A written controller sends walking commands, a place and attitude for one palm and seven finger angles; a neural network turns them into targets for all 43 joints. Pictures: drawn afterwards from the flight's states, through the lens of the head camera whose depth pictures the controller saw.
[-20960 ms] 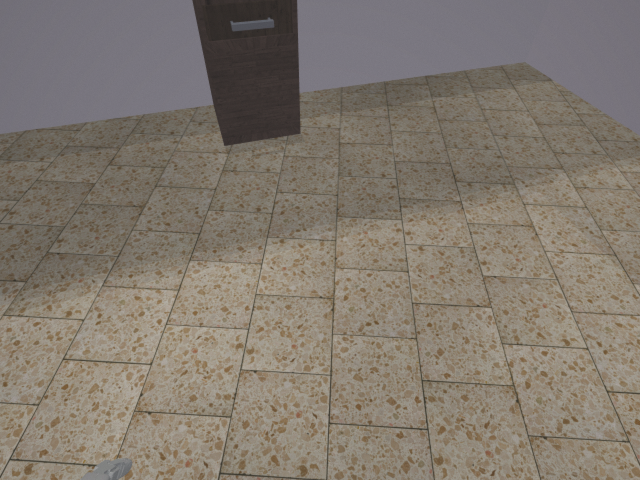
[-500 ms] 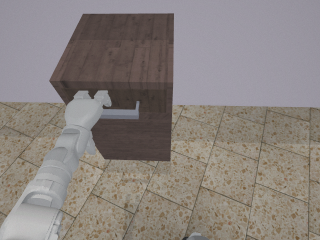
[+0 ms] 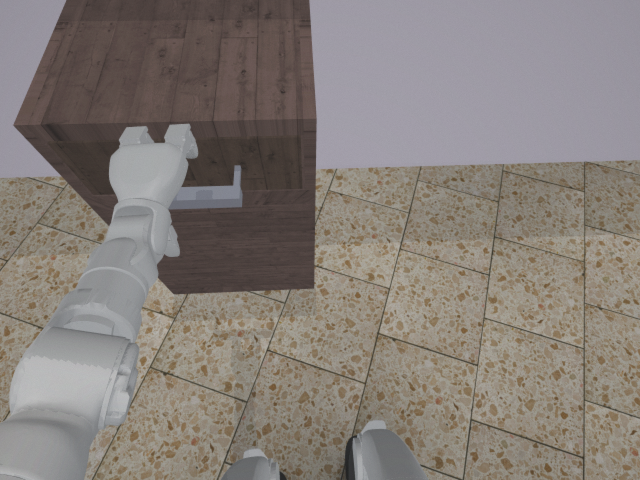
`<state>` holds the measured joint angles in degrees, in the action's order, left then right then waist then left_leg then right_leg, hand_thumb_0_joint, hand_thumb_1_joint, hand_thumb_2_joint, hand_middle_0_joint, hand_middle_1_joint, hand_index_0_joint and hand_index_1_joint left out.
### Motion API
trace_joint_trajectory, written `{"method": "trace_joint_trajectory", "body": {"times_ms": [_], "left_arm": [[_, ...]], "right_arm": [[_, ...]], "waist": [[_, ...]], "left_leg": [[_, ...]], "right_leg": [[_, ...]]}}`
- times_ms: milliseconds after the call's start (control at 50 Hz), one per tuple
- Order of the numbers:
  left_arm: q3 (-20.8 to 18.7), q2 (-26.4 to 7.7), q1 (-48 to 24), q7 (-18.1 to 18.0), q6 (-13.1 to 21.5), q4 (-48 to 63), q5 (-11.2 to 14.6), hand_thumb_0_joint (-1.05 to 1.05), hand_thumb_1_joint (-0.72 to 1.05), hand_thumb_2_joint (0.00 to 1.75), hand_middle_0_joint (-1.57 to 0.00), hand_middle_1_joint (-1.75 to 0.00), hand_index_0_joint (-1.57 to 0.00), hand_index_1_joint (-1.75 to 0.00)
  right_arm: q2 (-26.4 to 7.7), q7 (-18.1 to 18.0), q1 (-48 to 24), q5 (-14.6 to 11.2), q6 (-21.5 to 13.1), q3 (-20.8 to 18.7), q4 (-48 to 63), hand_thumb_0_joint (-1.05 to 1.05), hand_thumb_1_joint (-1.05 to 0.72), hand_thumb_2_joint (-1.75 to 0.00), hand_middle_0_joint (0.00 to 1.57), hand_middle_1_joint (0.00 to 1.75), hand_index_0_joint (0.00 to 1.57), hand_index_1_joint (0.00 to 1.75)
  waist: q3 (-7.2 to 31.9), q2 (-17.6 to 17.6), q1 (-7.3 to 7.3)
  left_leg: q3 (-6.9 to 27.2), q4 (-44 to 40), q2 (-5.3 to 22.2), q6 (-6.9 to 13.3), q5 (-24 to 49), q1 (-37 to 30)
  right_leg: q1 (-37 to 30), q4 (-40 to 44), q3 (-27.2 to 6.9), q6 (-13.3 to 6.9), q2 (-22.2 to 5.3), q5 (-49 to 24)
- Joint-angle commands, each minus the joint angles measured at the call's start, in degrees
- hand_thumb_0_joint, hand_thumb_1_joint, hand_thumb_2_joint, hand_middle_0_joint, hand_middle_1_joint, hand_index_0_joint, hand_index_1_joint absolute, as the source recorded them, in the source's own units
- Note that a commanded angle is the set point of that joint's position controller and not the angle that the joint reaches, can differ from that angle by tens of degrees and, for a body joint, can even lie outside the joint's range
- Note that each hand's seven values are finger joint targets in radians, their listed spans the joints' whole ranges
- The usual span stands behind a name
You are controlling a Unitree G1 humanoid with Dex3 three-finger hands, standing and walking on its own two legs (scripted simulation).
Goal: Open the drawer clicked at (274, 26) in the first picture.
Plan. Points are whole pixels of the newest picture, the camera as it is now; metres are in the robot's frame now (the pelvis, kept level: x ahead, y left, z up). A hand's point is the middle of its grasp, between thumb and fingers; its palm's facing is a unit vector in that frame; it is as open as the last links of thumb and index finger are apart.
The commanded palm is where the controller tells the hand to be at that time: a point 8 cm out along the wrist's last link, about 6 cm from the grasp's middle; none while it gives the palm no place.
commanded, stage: move the hooked fingers above the handle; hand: left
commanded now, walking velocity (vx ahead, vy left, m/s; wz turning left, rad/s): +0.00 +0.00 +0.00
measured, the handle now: (186, 185) +0.58 +0.18 -0.09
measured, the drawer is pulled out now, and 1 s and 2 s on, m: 0.00 0.00 0.00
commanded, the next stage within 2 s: none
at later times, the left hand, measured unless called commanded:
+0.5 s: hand (183, 184) +0.53 +0.16 -0.03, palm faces +0.02 -0.01 -1.00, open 13.6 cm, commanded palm +0.50 +0.18 +0.02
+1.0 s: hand (174, 195) +0.52 +0.18 -0.04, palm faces -0.03 -0.03 -1.00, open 13.8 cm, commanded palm +0.51 +0.18 +0.02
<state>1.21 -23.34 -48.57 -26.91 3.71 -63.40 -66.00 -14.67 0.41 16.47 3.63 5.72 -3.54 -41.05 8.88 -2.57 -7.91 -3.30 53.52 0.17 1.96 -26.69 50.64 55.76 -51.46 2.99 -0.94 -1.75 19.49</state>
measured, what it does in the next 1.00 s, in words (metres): stands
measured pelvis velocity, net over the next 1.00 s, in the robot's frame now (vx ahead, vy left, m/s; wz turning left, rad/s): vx -0.02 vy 0.00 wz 0.00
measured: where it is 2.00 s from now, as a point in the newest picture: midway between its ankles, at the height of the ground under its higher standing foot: outside the picture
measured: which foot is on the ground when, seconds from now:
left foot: down 0.00-1.00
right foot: down 0.00-1.00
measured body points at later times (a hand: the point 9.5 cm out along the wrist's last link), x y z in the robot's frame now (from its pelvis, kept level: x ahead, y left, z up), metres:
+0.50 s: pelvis -0.01 +0.00 -0.03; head +0.16 -0.01 +0.39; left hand +0.53 +0.16 +0.02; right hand -0.03 -0.27 -0.16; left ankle -0.02 +0.10 -0.68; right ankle +0.04 -0.11 -0.68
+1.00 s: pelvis -0.02 +0.00 -0.04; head +0.15 +0.00 +0.38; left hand +0.52 +0.18 +0.01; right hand -0.02 -0.28 -0.16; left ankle -0.02 +0.10 -0.68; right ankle +0.04 -0.11 -0.68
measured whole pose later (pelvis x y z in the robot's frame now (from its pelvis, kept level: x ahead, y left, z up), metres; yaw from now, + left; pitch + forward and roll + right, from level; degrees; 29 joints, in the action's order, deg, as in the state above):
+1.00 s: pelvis -0.02 +0.00 -0.04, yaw +0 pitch +30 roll -2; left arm -0.1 -28.9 -57.0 -25.2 2.2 -68.2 -65.7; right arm -15.4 1.0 17.4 4.0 4.1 -2.1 -39.5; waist 9.1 -3.4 -11.7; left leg -1.7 65.6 1.1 1.9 -30.0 65.2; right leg 69.0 -61.0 4.4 -1.3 -1.3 21.5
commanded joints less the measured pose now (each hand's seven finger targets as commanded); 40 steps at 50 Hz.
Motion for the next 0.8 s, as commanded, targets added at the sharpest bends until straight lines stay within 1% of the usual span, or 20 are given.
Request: {"method": "trace_joint_trajectory", "body": {"times_ms": [0,40,60,100,120,160,180,240,280,340,380,420,500,520,560,600,620,700,720,780], "left_arm": [[-1.3,-13.2,-24.0,-1.6,-5.4,5.1,1.0,0.0,-0.5,0.3,-0.3,-1.2,-0.3,-1.2],[-0.2,-12.7,-26.0,0.7,-5.5,6.1,1.8,0.0,-0.5,0.3,-0.3,-1.2,-0.3,-1.2],[-0.3,-12.9,-25.4,2.1,-4.9,6.7,2.4,0.0,-0.5,0.3,-0.3,-1.2,-0.3,-1.2],[0.1,-13.1,-27.5,4.4,-2.8,7.9,3.2,0.0,-0.5,0.3,-0.3,-1.2,-0.3,-1.2],[1.8,-10.9,-30.3,5.1,-1.0,10.0,3.3,0.0,-0.5,0.3,-0.3,-1.2,-0.3,-1.2],[1.8,-10.5,-30.7,5.3,2.1,10.8,3.1,0.0,-0.5,0.3,-0.3,-1.2,-0.3,-1.2],[-0.5,-13.4,-30.4,4.9,3.4,11.2,2.5,0.0,-0.5,0.3,-0.3,-1.2,-0.3,-1.2],[-1.0,-13.9,-32.5,2.0,4.7,9.3,0.7,0.0,-0.5,0.3,-0.3,-1.2,-0.3,-1.2],[-4.5,-17.8,-31.2,-0.7,3.3,6.8,-0.2,0.0,-0.5,0.3,-0.3,-1.2,-0.3,-1.2],[-7.8,-22.7,-31.3,-3.9,-0.8,5.8,-0.4,0.0,-0.5,0.3,-0.3,-1.2,-0.3,-1.2],[-6.0,-20.8,-29.7,-4.1,-4.5,4.1,-0.4,0.0,-0.5,0.3,-0.3,-1.2,-0.3,-1.2],[-5.1,-20.1,-28.3,-2.3,-7.4,3.2,0.1,0.0,-0.5,0.3,-0.3,-1.2,-0.3,-1.2],[-4.6,-22.3,-29.1,1.6,-10.1,4.4,2.0,0.0,-0.5,0.3,-0.3,-1.2,-0.3,-1.2],[-4.3,-22.0,-30.6,3.0,-9.3,6.0,3.0,0.0,-0.5,0.3,-0.3,-1.2,-0.3,-1.2],[-2.6,-19.7,-30.7,5.8,-6.0,10.3,4.2,0.0,-0.5,0.3,-0.3,-1.2,-0.3,-1.2],[-1.3,-17.4,-29.8,7.8,-1.7,12.1,4.6,0.0,-0.5,0.3,-0.3,-1.2,-0.3,-1.2],[0.7,-14.5,-30.4,8.4,0.5,13.2,4.4,0.0,-0.5,0.3,-0.3,-1.2,-0.3,-1.2],[1.0,-13.3,-27.9,6.6,5.0,8.2,2.7,0.0,-0.5,0.3,-0.3,-1.2,-0.3,-1.2],[2.0,-12.0,-30.7,5.5,5.6,8.7,2.0,0.0,-0.5,0.3,-0.3,-1.2,-0.3,-1.2],[-1.0,-15.0,-30.9,1.6,4.5,5.5,1.0,0.0,-0.5,0.3,-0.3,-1.2,-0.3,-1.2]], "right_arm": [[-9.2,0.1,9.0,-0.3,-0.3,-2.7,2.8,0.0,-0.9,-0.9,0.2,0.3,0.2,0.3],[-9.6,-0.1,10.2,-0.5,-0.3,-2.9,2.8,0.0,-0.9,-0.9,0.2,0.3,0.2,0.3],[-9.7,-0.2,10.5,-0.6,-0.2,-3.1,3.0,0.0,-0.9,-0.9,0.2,0.3,0.2,0.3],[-9.6,-0.9,11.4,-0.6,-0.6,-3.0,2.7,0.0,-0.9,-0.9,0.2,0.3,0.2,0.3],[-9.2,-1.2,11.8,-0.5,-0.9,-3.1,2.6,0.0,-0.9,-0.9,0.2,0.3,0.2,0.3],[-9.2,-1.4,12.8,-0.1,-1.7,-3.1,1.7,0.0,-0.9,-0.9,0.2,0.3,0.2,0.3],[-9.4,-1.5,13.1,0.1,-1.8,-3.0,1.2,0.0,-0.9,-0.9,0.2,0.3,0.2,0.3],[-9.2,-1.1,13.2,0.9,-2.1,-2.4,0.3,0.0,-0.9,-0.9,0.2,0.3,0.2,0.3],[-9.8,-0.5,12.8,1.3,-1.9,-1.9,0.3,0.0,-0.9,-0.9,0.2,0.3,0.2,0.3],[-10.1,0.3,12.1,1.4,-1.2,-1.4,1.5,0.0,-0.9,-0.9,0.2,0.3,0.2,0.3],[-9.9,0.9,11.3,1.0,-0.4,-1.5,2.2,0.0,-0.9,-0.9,0.2,0.3,0.2,0.3],[-10.3,1.1,11.3,0.3,0.2,-1.7,2.8,0.0,-0.9,-0.9,0.2,0.3,0.2,0.3],[-10.8,0.3,11.7,-1.0,1.3,-1.3,2.9,0.0,-0.9,-0.9,0.2,0.3,0.2,0.3],[-10.6,-0.2,11.5,-1.1,1.2,-1.2,3.3,0.0,-0.9,-0.9,0.2,0.3,0.2,0.3],[-10.0,-0.9,12.1,-1.3,0.3,-1.7,3.5,0.0,-0.9,-0.9,0.2,0.3,0.2,0.3],[-9.5,-1.6,12.5,-1.2,-0.8,-1.9,3.2,0.0,-0.9,-0.9,0.2,0.3,0.2,0.3],[-8.8,-1.9,12.6,-1.2,-1.3,-2.1,3.1,0.0,-0.9,-0.9,0.2,0.3,0.2,0.3],[-9.2,-2.0,13.1,-0.6,-2.5,-1.7,1.6,0.0,-0.9,-0.9,0.2,0.3,0.2,0.3],[-8.8,-1.8,13.0,-0.5,-2.7,-1.7,1.5,0.0,-0.9,-0.9,0.2,0.3,0.2,0.3],[-9.5,-0.9,13.3,0.3,-3.0,-1.6,1.3,0.0,-0.9,-0.9,0.2,0.3,0.2,0.3]], "waist": [[28.9,0.5,-0.97],[31.1,0.5,-1.99],[32.6,0.2,-1.62],[32.1,0.9,-2.63],[31.8,0.1,-3.9],[30.0,-1.2,-4.22],[30.4,-1.8,-3.35],[26.6,-4.7,-4.06],[26.8,-4.9,-3.05],[31.7,-5.5,-1.68],[33.4,-6.6,-1.5],[36.1,-4.7,-1.78],[36.0,-0.8,-2.02],[36.2,0.3,-2.62],[37.0,-1.1,-2.74],[33.8,-0.4,-3.45],[32.3,-0.4,-4.26],[22.0,-1.0,-4.38],[21.5,-3.7,-4.73],[22.7,-5.0,-4.4]], "left_leg": [[2.8,-3.6,-2.2,0.3,25.9,-9.9],[3.4,-3.3,-1.9,0.5,25.8,-11.2],[3.4,-3.2,-1.9,0.6,25.8,-12.1],[4.0,-2.7,-1.7,0.8,24.9,-11.8],[4.9,-2.2,-1.3,0.8,25.7,-13.1],[5.2,-1.0,-1.1,0.8,24.6,-12.6],[5.6,-0.1,-1.0,0.7,25.1,-12.1],[5.9,2.0,-0.9,0.3,24.4,-8.5],[5.7,3.4,-1.2,0.1,23.5,-5.0],[4.7,4.0,-1.7,0.2,24.7,-2.4],[4.1,4.1,-1.7,0.0,26.7,-3.0],[4.3,3.8,-1.5,0.1,28.4,-4.9],[3.6,1.1,-1.7,0.8,23.5,-3.5],[3.9,0.7,-1.6,1.1,22.2,-3.5],[3.8,-0.1,-1.6,1.3,20.7,-5.5],[4.1,-0.3,-1.3,1.4,19.2,-6.4],[4.4,-0.1,-1.2,1.5,19.2,-7.5],[4.8,0.7,-1.3,1.2,12.6,-2.9],[5.2,1.0,-1.2,1.0,13.1,-3.8],[5.5,2.7,-1.3,0.6,14.1,-2.7]], "right_leg": [[-21.4,2.7,-1.6,-1.1,3.3,-21.9],[-21.5,2.9,-1.8,-0.8,3.3,-21.8],[-21.9,3.0,-2.0,-0.8,3.3,-21.8],[-20.9,3.0,-2.2,-0.7,3.3,-20.9],[-18.3,2.5,-1.9,-0.7,3.3,-20.4],[-14.8,1.9,-1.8,-0.9,3.3,-18.1],[-13.6,0.8,-1.7,-1.1,3.3,-17.5],[-7.5,-1.6,-1.0,-1.4,3.4,-14.8],[-6.6,-3.3,-0.9,-1.7,3.4,-13.9],[-11.4,-4.7,-1.2,-1.6,3.3,-17.1],[-13.3,-4.6,-1.2,-1.4,3.4,-19.9],[-16.0,-4.0,-1.2,-1.2,3.6,-22.2],[-21.6,-0.9,-1.9,-0.4,3.6,-21.5],[-22.4,-0.6,-2.3,-0.3,3.5,-21.0],[-23.1,0.7,-2.8,-0.2,3.2,-20.4],[-20.9,1.6,-2.8,-0.2,3.1,-18.5],[-18.7,1.8,-2.7,-0.3,3.2,-17.7],[-9.5,1.2,-1.7,-1.0,3.3,-8.3],[-6.8,0.6,-1.4,-1.3,3.2,-7.4],[-4.0,-1.5,-0.8,-1.6,3.4,-6.4]]}}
